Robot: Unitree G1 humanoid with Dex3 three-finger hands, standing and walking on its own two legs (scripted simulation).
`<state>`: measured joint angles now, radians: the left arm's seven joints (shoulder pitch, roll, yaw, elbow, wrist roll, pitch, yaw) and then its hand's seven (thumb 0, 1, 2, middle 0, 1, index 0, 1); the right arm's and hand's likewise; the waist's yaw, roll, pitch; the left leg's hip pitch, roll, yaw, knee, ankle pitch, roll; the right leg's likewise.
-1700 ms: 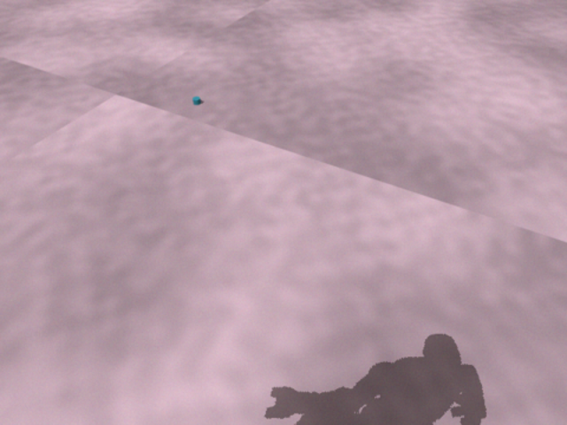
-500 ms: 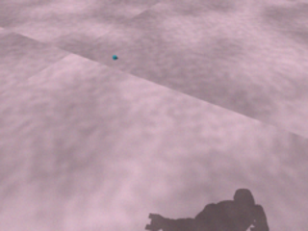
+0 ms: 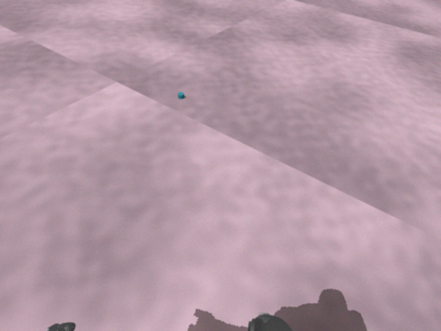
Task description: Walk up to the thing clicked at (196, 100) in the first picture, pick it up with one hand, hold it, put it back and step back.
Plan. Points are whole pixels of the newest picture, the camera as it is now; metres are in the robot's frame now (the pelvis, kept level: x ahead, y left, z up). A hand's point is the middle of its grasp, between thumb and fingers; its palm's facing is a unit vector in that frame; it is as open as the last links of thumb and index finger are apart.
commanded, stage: walk up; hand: left
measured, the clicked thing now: (180, 95) +2.00 +0.28 -0.76
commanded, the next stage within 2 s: none
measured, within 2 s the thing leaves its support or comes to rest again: neither
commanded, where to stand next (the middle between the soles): +1.68 +0.07 m, yaw +5 degrees
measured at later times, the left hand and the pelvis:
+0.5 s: hand (123, 227) +0.38 +0.25 -0.14, palm faces +0.10 -0.94 -0.33, open 7.4 cm; pelvis +0.33 -0.02 +0.00, yaw +7 degrees
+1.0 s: hand (128, 147) +0.68 +0.31 -0.15, palm faces +0.01 -0.95 -0.33, open 7.4 cm; pelvis +0.64 +0.03 -0.01, yaw +5 degrees
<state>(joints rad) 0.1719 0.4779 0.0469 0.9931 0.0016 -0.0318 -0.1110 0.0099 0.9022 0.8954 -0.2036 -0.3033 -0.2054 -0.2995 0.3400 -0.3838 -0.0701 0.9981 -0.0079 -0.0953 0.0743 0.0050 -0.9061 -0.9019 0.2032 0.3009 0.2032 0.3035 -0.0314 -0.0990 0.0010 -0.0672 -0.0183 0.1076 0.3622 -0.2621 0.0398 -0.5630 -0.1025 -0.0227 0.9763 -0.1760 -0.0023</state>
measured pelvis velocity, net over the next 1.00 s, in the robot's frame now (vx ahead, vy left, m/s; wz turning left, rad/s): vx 0.64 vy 0.03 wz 0.08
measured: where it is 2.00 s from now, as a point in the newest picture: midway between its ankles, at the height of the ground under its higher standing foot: (209, 172)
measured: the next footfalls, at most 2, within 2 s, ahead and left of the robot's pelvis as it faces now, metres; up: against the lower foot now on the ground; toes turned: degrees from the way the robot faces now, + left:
right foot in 0.26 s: +0.38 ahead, -0.12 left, +0.00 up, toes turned -3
left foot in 0.68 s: +0.63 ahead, +0.16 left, +0.00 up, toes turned +13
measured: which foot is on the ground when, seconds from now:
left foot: down 0.00-0.28, up 0.30-0.66, down 0.68-1.00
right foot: up 0.00-0.24, down 0.26-0.70, up 0.72-1.00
